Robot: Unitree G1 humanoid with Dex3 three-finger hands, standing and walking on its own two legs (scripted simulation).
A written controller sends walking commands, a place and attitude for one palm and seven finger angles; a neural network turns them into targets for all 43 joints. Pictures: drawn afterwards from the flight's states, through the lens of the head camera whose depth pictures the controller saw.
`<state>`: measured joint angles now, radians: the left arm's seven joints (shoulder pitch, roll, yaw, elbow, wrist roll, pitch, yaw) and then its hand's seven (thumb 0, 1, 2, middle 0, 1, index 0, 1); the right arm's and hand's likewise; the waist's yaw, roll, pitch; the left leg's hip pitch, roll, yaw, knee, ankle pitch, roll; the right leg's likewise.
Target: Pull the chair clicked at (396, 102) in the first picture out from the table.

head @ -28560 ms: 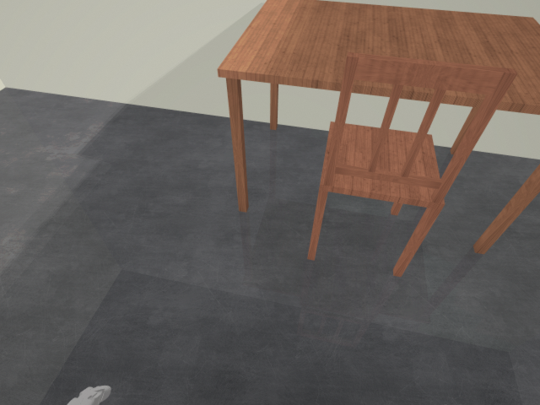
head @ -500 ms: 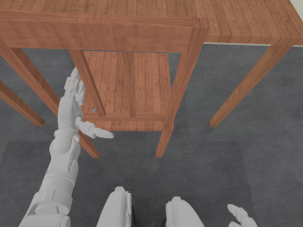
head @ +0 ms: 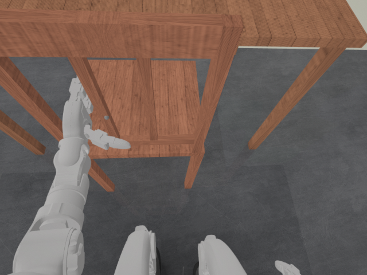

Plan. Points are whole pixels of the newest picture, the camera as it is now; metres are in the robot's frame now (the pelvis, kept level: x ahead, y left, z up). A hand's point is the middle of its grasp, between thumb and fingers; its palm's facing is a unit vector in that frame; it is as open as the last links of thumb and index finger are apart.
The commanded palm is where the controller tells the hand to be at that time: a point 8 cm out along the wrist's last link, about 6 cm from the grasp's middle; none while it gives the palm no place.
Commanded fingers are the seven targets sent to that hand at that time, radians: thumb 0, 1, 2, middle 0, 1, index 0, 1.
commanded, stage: push the fingers through the gap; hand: left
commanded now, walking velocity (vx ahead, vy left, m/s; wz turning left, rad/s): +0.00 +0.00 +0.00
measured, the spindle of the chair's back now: (101, 107) +0.46 +0.17 +0.05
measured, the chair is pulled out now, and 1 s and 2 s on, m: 0.00 0.00 0.02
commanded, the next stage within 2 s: hook a spindle and tug to test in 0.22 s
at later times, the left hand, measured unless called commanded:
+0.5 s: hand (104, 125) +0.43 +0.16 +0.02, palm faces +0.04 -1.00 -0.02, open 16.6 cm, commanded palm +0.41 +0.20 +0.02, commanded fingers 0.00 -0.50 0.30 -0.24 -0.63 -0.24 -0.63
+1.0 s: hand (108, 123) +0.43 +0.15 +0.02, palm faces +0.04 -1.00 -0.04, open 9.2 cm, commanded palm +0.41 +0.20 +0.02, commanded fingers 0.00 0.62 0.78 -0.50 -1.45 -0.50 -1.45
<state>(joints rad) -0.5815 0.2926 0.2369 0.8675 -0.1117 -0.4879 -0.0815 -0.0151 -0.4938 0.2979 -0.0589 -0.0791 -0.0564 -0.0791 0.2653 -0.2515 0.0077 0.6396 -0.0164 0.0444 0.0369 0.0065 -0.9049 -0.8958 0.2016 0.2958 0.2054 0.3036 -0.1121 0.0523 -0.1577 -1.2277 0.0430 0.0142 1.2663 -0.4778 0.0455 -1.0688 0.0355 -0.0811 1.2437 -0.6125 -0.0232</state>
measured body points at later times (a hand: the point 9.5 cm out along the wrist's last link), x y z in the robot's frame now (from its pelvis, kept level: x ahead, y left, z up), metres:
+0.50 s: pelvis +0.00 +0.00 +0.00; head +0.12 +0.02 +0.43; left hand +0.42 +0.22 +0.02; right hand +0.09 -0.26 -0.12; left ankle +0.06 +0.09 -0.62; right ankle -0.01 -0.11 -0.62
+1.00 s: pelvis +0.00 +0.00 +0.00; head +0.12 +0.02 +0.43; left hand +0.42 +0.21 +0.03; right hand +0.07 -0.26 -0.12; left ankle +0.06 +0.09 -0.62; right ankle -0.01 -0.11 -0.62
